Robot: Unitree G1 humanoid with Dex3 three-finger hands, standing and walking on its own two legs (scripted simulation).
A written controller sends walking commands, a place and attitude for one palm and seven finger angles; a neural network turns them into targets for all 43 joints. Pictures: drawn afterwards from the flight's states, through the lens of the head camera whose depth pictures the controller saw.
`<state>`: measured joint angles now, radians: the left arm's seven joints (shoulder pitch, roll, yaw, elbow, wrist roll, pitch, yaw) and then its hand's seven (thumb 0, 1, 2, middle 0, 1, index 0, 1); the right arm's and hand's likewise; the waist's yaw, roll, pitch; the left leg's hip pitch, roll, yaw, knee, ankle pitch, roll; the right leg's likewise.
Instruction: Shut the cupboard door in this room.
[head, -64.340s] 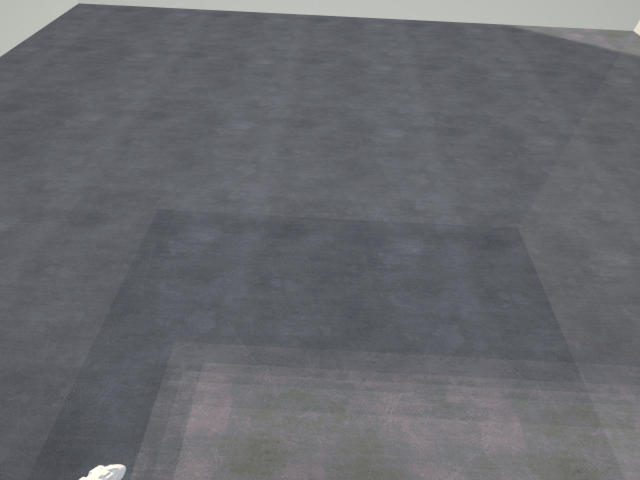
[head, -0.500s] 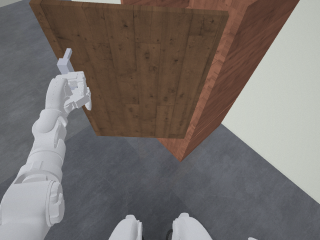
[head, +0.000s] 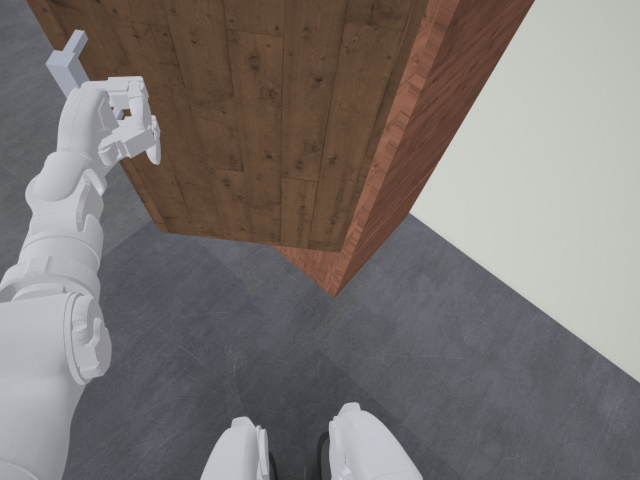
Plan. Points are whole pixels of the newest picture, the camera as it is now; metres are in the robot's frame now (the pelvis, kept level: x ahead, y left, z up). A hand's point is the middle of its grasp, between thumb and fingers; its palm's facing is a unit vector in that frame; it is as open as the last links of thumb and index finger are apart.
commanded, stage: push the door shut along its arc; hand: left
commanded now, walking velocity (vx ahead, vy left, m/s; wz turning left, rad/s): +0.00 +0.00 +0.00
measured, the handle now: (93, 93) +0.58 +0.23 +0.08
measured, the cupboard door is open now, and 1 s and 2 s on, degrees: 36 19 18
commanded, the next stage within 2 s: pull the fist back off the door in 0.80 s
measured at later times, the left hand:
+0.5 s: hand (180, 99) +0.57 +0.13 +0.08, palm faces -0.29 -0.96 -0.02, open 3.0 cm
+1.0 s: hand (197, 64) +0.63 +0.11 +0.08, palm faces -0.10 -0.99 +0.12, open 3.2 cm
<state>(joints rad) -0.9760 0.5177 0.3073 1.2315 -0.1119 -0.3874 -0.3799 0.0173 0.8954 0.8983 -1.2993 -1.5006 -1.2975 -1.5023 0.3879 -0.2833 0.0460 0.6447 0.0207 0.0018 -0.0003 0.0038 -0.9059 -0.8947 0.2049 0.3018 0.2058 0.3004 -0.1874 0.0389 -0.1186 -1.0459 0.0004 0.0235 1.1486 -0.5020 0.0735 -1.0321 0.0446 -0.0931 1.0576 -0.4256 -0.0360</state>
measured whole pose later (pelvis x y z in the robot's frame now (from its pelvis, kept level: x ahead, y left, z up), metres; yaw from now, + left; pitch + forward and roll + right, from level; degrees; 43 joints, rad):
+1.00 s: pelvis +0.01 -0.01 -0.03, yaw -1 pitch +32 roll -6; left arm -1.40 0.62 0.36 1.36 -0.04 -0.17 -0.22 0.01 0.93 0.96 -1.30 -1.50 -1.30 -1.50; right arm 0.44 -0.27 0.07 0.65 -0.05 -0.04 0.02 0.00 -0.91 -0.89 0.20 0.30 0.20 0.30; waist -0.29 0.07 -0.12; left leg -1.28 0.03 -0.02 1.28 -0.56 0.05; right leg -1.25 0.07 -0.14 1.15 -0.47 -0.06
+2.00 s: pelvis +0.01 -0.03 +0.01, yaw +0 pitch +22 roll -1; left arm -0.90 0.28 0.29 1.18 -0.01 -0.50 0.11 0.02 0.89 0.90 -1.30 -1.50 -1.30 -1.50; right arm 0.35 -0.24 0.01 0.63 -0.03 0.04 0.07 0.00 -0.91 -0.89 0.20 0.30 0.20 0.30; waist -0.17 0.04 -0.14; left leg -0.96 0.00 0.04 1.07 -0.49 0.04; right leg -0.98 0.05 -0.07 1.03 -0.44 -0.07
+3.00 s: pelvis +0.05 +0.00 +0.09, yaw +2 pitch -3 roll -1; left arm 0.36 0.33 0.25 -0.27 -0.07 -0.03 0.09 0.02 0.89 0.90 -0.58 -0.71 -0.58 -0.71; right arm 0.21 -0.22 0.05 0.60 0.02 -0.02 -0.04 0.01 -0.90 -0.90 0.20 0.30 0.21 0.30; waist 0.06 0.08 -0.01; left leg -0.09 -0.05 0.02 0.41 -0.27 0.06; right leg -0.10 0.03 -0.05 0.38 -0.23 -0.03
